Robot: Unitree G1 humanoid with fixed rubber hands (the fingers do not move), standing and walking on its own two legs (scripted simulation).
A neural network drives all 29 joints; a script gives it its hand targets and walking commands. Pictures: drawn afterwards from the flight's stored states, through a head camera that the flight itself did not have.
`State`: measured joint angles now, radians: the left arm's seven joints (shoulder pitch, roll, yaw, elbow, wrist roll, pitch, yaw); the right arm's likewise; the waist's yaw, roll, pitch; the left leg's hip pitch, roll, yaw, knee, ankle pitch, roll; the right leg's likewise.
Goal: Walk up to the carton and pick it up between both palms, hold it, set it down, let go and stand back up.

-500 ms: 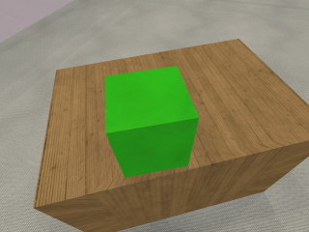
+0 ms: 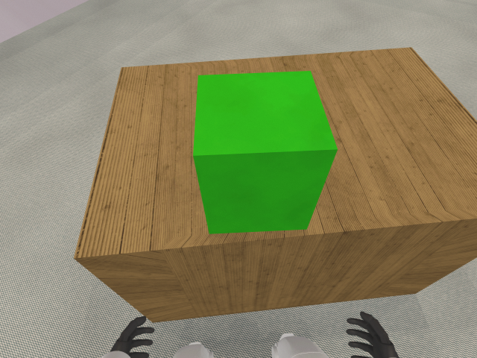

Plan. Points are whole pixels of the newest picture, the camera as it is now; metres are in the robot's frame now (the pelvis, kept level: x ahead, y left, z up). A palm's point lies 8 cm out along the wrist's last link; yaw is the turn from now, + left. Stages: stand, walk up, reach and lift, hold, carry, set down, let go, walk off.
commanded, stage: reach and lift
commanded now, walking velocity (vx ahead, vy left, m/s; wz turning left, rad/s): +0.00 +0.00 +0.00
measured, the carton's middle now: (256, 157) +0.47 -0.03 +0.03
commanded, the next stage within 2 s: none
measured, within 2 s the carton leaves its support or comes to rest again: neither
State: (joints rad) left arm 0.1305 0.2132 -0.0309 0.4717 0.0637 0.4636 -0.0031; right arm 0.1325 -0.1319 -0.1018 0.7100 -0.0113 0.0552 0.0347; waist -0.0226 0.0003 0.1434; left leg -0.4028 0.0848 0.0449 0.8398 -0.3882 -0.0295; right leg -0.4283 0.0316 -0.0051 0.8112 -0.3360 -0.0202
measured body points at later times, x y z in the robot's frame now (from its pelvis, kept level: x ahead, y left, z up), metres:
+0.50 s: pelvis +0.01 -0.01 +0.03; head +0.02 +0.00 +0.48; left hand +0.21 +0.20 -0.06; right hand +0.15 -0.23 -0.06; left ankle +0.04 +0.14 -0.70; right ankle +0.06 -0.11 -0.70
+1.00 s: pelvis +0.07 +0.01 +0.04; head +0.06 +0.02 +0.49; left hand +0.23 +0.20 -0.03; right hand +0.22 -0.22 -0.03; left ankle +0.04 +0.14 -0.70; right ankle +0.06 -0.11 -0.70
